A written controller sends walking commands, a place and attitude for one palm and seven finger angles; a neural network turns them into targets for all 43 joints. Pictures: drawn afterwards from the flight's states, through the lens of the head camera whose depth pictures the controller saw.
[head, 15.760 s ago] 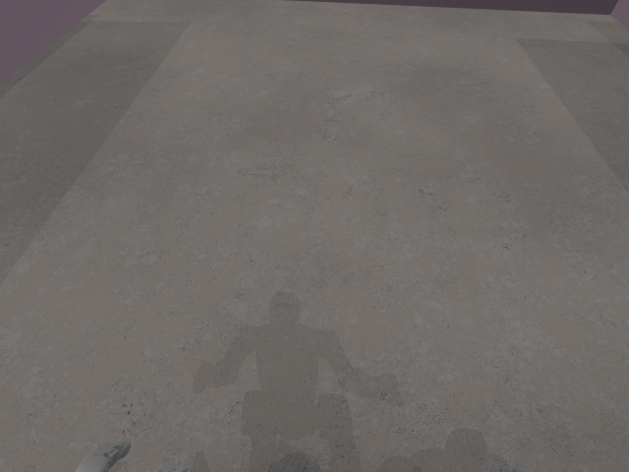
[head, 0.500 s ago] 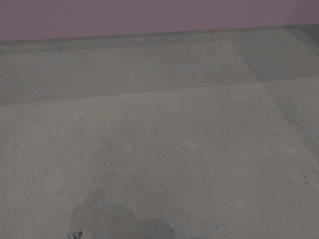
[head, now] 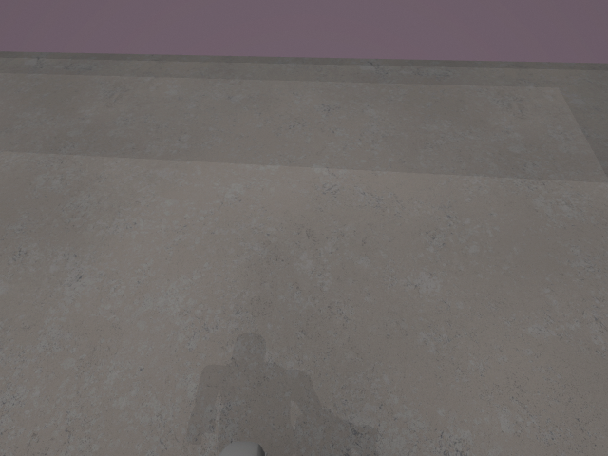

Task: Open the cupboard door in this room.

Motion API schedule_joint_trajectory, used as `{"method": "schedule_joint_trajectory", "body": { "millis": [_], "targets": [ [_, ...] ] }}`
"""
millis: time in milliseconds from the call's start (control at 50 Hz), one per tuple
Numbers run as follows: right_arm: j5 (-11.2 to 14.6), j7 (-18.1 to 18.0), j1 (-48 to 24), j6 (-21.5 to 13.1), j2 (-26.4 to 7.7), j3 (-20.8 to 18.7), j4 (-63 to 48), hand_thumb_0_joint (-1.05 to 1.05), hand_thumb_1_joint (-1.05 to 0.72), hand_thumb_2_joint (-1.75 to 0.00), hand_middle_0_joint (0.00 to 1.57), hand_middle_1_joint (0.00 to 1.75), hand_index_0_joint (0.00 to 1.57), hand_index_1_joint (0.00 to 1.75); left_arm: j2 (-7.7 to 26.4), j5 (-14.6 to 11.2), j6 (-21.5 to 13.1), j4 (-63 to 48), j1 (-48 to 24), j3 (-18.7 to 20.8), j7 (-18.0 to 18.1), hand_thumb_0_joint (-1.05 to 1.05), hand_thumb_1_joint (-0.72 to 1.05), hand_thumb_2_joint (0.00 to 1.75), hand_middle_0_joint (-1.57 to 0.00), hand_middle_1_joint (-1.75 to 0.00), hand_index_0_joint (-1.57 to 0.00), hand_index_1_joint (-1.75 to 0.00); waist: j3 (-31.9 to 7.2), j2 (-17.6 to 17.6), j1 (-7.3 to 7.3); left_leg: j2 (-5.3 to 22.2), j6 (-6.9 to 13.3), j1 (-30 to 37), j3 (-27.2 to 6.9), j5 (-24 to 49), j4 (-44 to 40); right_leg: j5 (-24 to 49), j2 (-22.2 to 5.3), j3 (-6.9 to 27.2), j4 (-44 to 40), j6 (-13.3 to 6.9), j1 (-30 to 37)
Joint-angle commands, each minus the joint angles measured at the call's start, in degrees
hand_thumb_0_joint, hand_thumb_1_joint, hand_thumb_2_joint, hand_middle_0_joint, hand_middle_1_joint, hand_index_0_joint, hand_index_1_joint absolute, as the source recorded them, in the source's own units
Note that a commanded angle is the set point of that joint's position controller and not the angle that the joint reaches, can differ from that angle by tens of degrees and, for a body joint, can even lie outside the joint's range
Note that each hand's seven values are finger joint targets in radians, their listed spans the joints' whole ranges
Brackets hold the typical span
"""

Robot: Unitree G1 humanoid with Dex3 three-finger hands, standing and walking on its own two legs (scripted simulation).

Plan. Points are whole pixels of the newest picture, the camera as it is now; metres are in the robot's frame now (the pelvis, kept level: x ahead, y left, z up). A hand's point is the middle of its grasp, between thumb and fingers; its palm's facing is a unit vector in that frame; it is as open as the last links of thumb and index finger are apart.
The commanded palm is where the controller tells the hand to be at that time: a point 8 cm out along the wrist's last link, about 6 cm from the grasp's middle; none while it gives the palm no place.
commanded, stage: turn or walk to find it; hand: left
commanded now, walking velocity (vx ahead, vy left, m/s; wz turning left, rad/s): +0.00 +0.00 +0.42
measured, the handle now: out of the picture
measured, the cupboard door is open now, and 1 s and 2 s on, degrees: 0 0 0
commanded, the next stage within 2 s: none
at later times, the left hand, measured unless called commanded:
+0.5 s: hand out of the picture +0.01 +0.27 -0.17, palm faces +0.23 -0.95 -0.24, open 7.4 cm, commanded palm none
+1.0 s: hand out of the picture -0.06 +0.20 -0.16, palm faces +0.42 -0.87 -0.26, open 7.4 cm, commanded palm none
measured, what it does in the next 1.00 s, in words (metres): steps on the spot, turning left: left foot, then right foot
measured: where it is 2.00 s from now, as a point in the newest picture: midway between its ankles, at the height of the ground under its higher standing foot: outside the picture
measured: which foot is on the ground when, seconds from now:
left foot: up 0.00-0.14, down 0.16-0.66, up 0.68-1.00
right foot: down 0.00-0.16, up 0.18-0.64, down 0.66-1.00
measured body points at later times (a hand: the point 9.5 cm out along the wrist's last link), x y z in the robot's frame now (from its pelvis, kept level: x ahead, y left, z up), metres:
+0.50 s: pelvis -0.02 +0.05 +0.00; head +0.01 +0.07 +0.45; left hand +0.00 +0.32 -0.15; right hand +0.10 -0.17 -0.14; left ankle -0.04 +0.14 -0.74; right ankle -0.01 -0.11 -0.68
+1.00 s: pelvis -0.04 +0.00 +0.00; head +0.01 -0.01 +0.45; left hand -0.08 +0.25 -0.14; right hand +0.11 -0.22 -0.16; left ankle -0.13 +0.14 -0.68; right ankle -0.01 -0.09 -0.74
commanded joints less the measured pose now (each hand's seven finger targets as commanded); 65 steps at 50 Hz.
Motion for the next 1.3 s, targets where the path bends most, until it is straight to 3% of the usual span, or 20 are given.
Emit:
{"method": "schedule_joint_trajectory", "body": {
  "millis": [0, 100, 120, 140, 160, 280, 460, 580, 620, 640, 660, 680, 780, 980, 1060, 1080, 1100, 1120, 1140, 1280],
  "targets": [
    [0.82, 0.18, -5.05, -2.41, -1.80, 0.79, -5.59, 0.00, -0.90, -0.90, 0.20, 0.30, 0.20, 0.30, 13.38, 0.12, -0.69, -1.58, 3.83, 3.36, 0.71, 0.00, 0.90, 0.90, -0.20, -0.30, -0.20, -0.30, -5.70, -11.49, 3.31, -0.45, 0.57, -1.78, 3.91, -3.84, -10.64, 21.49, -15.42, 12.63, -7.86, -6.29, 9.38],
    [0.96, 0.01, -0.16, -3.82, -2.77, 0.91, -4.75, 0.00, -0.90, -0.90, 0.20, 0.30, 0.20, 0.30, 13.90, -0.51, -0.01, -0.95, 1.53, 3.68, 0.41, 0.00, 0.90, 0.90, -0.20, -0.30, -0.20, -0.30, -9.27, -9.62, -0.26, -1.15, 2.34, 12.75, 6.33, 9.74, -31.85, 19.77, -13.78, 7.09, 1.27, -1.28, 4.26],
    [0.88, 0.12, 1.30, -4.30, -5.45, 0.34, -4.53, 0.00, -0.90, -0.90, 0.20, 0.30, 0.20, 0.30, 12.24, -0.94, 0.37, -1.35, 1.51, 3.23, 0.26, 0.00, 0.90, 0.90, -0.20, -0.30, -0.20, -0.30, -10.28, -2.18, -1.41, 2.70, 3.75, 20.56, 0.83, 16.01, -36.92, 12.26, -10.63, 4.63, 8.73, 1.69, -3.10],
    [0.33, -0.19, 2.92, -4.65, -11.08, -0.97, -4.93, 0.00, -0.90, -0.90, 0.20, 0.30, 0.20, 0.30, 8.50, -1.28, 0.74, -3.33, 1.26, 2.40, -0.04, 0.00, 0.90, 0.90, -0.20, -0.30, -0.20, -0.30, -9.17, 14.42, -2.60, 16.83, 9.72, 25.98, -17.32, 31.83, -39.19, -12.78, -2.86, 2.13, 19.70, 6.18, -18.02],
    [0.31, -0.60, 4.81, -3.93, -13.60, -1.41, -4.26, 0.00, -0.90, -0.90, 0.20, 0.30, 0.20, 0.30, 7.98, -0.77, 1.48, -4.71, -2.60, 1.60, 0.20, 0.00, 0.90, 0.90, -0.20, -0.30, -0.20, -0.30, -7.73, 14.40, -4.07, 21.65, 14.56, 21.40, -18.71, 39.40, -39.86, -21.94, -1.18, 6.97, 27.38, 6.26, -18.70],
    [0.31, -1.69, -3.25, -4.68, -8.21, 0.43, -6.06, 0.00, -0.90, -0.90, 0.20, 0.30, 0.20, 0.30, 9.01, -0.76, 1.76, -1.68, -1.80, 2.29, -0.63, 0.00, 0.90, 0.90, -0.20, -0.30, -0.20, -0.30, -4.23, 7.29, -0.06, 10.74, 12.53, 16.79, -8.55, 37.15, -38.68, -8.29, -0.09, 11.83, 35.21, 7.05, -18.36],
    [-0.06, -1.40, 1.16, -4.44, -8.25, -0.55, -5.76, 0.00, -0.90, -0.90, 0.20, 0.30, 0.20, 0.30, 7.77, -1.11, 1.49, -4.97, -7.15, 1.68, -0.12, 0.00, 0.90, 0.90, -0.20, -0.30, -0.20, -0.30, -5.61, 7.38, -2.25, 10.71, 14.45, 17.99, -14.80, 37.66, -37.12, -11.20, 1.79, 12.52, 22.94, 7.67, -15.04],
    [0.09, -1.19, -0.24, -4.06, -8.05, -1.03, -6.54, 0.00, -0.90, -0.90, 0.20, 0.30, 0.20, 0.30, 7.80, -1.59, 0.39, -4.47, -2.85, 1.78, 0.11, 0.00, 0.90, 0.90, -0.20, -0.30, -0.20, -0.30, -9.49, 8.00, 0.12, 7.11, 12.02, 13.18, -17.09, 38.23, -32.10, -2.02, 4.67, 10.82, 2.37, 6.35, -1.22],
    [0.89, -0.75, 0.13, -4.23, -5.19, -0.73, -6.74, 0.00, -0.90, -0.90, 0.20, 0.30, 0.20, 0.30, 11.56, -1.10, -0.72, -3.49, 1.13, 2.42, 0.56, 0.00, 0.90, 0.90, -0.20, -0.30, -0.20, -0.30, -11.70, -0.59, 1.92, 2.07, 6.87, 1.86, -12.89, 22.84, -24.99, 9.63, -3.11, 16.85, -9.32, 4.54, 14.24],
    [0.97, -0.50, -0.17, -4.43, -1.69, 0.01, -8.28, 0.00, -0.90, -0.90, 0.20, 0.30, 0.20, 0.30, 16.12, -0.34, -1.16, -3.20, 2.78, 3.45, 1.00, 0.00, 0.90, 0.90, -0.20, -0.30, -0.20, -0.30, -11.59, -16.17, 2.73, -6.02, 2.95, -8.95, -3.17, -1.11, -14.10, 20.88, -16.75, 29.35, -8.97, -1.28, 19.80],
    [0.67, -0.85, -1.54, -3.72, -3.79, -0.68, -8.88, 0.00, -0.90, -0.90, 0.20, 0.30, 0.20, 0.30, 16.63, -0.58, -0.88, -3.75, 2.86, 3.29, 0.98, 0.00, 0.90, 0.90, -0.20, -0.30, -0.20, -0.30, -9.95, -14.10, 3.24, -5.65, 2.64, -8.74, -3.17, -11.87, -3.08, 26.62, -22.56, 30.51, -9.11, -6.73, 12.29],
    [0.25, -0.86, -0.92, -2.82, -4.20, -0.89, -7.57, 0.00, -0.90, -0.90, 0.20, 0.30, 0.20, 0.30, 14.19, -0.79, -1.02, -4.29, -0.21, 3.46, 1.25, 0.00, 0.90, 0.90, -0.20, -0.30, -0.20, -0.30, -7.64, -12.44, 1.79, -3.81, 2.64, -8.60, -5.47, -9.33, 4.29, 22.69, -20.07, 27.49, -10.30, -7.87, 7.81],
    [0.10, 0.42, 2.94, -1.63, -2.91, -0.79, -4.04, 0.00, -0.90, -0.90, 0.20, 0.30, 0.20, 0.30, 10.36, -0.77, -1.11, -6.08, -5.66, 2.07, 0.83, 0.00, 0.90, 0.90, -0.20, -0.30, -0.20, -0.30, -2.89, -9.87, -1.53, -2.06, 0.82, -8.34, -1.60, 2.16, 12.29, 16.41, -10.97, 13.91, -10.02, -3.08, 3.35],
    [0.82, 0.28, -5.10, -2.87, -1.57, 0.97, -6.03, 0.00, -0.90, -0.90, 0.20, 0.30, 0.20, 0.30, 14.06, 0.05, -0.66, -2.64, 2.72, 3.51, 0.69, 0.00, 0.90, 0.90, -0.20, -0.30, -0.20, -0.30, -5.83, -13.16, 3.18, -1.08, 0.48, -1.91, 4.79, -3.36, -11.90, 31.31, -14.24, 11.25, -4.18, -5.65, 10.82],
    [0.81, 0.12, -1.14, -3.67, -2.53, 0.89, -5.29, 0.00, -0.90, -0.90, 0.20, 0.30, 0.20, 0.30, 14.41, -0.39, -0.07, -2.23, 0.55, 3.72, 0.51, 0.00, 0.90, 0.90, -0.20, -0.30, -0.20, -0.30, -7.12, -11.39, 0.20, -1.72, 1.65, 9.61, 6.98, 7.89, -27.88, 25.08, -13.23, 7.95, 1.59, -1.73, 5.44],
    [0.73, 0.23, 1.02, -4.22, -4.46, 0.46, -4.88, 0.00, -0.90, -0.90, 0.20, 0.30, 0.20, 0.30, 13.39, -0.89, 0.28, -2.37, 0.30, 3.54, 0.43, 0.00, 0.90, 0.90, -0.20, -0.30, -0.20, -0.30, -8.67, -5.64, -1.36, 0.19, 2.53, 16.99, 4.60, 15.63, -34.85, 18.87, -11.63, 5.79, 7.36, 0.88, 0.49],
    [0.25, 0.00, 2.95, -4.79, -9.96, -0.72, -4.92, 0.00, -0.90, -0.90, 0.20, 0.30, 0.20, 0.30, 10.13, -1.31, 0.76, -3.57, 1.19, 3.03, 0.20, 0.00, 0.90, 0.90, -0.20, -0.30, -0.20, -0.30, -9.94, 9.76, -2.33, 12.14, 7.28, 24.45, -11.64, 28.96, -37.71, -1.74, -4.45, 2.79, 18.16, 4.99, -11.79],
    [0.47, -0.31, 5.88, -4.33, -13.27, -1.42, -4.42, 0.00, -0.90, -0.90, 0.20, 0.30, 0.20, 0.30, 7.60, -1.04, 1.16, -5.43, -2.31, 1.62, 0.20, 0.00, 0.90, 0.90, -0.20, -0.30, -0.20, -0.30, -8.41, 16.53, -3.83, 19.52, 12.15, 22.14, -18.49, 42.60, -39.20, -22.29, -0.64, 5.98, 27.00, 6.43, -16.77],
    [0.12, -0.46, 5.44, -3.92, -13.01, -1.27, -4.21, 0.00, -0.90, -0.90, 0.20, 0.30, 0.20, 0.30, 8.75, -0.93, 1.64, -5.70, -3.42, 2.05, 0.32, 0.00, 0.90, 0.90, -0.20, -0.30, -0.20, -0.30, -7.20, 11.28, -3.82, 20.89, 15.03, 17.78, -16.14, 36.57, -39.09, -21.86, -1.42, 9.47, 31.83, 5.59, -15.20],
    [0.31, -1.41, -1.55, -4.82, -8.40, 0.14, -6.64, 0.00, -0.90, -0.90, 0.20, 0.30, 0.20, 0.30, 8.89, -0.70, 1.66, -2.40, -2.11, 2.47, -0.70, 0.00, 0.90, 0.90, -0.20, -0.30, -0.20, -0.30, -6.32, 6.55, -0.70, 10.16, 12.26, 16.69, -9.36, 30.82, -39.47, -7.70, 0.25, 12.18, 34.56, 6.93, -17.20]
  ]
}}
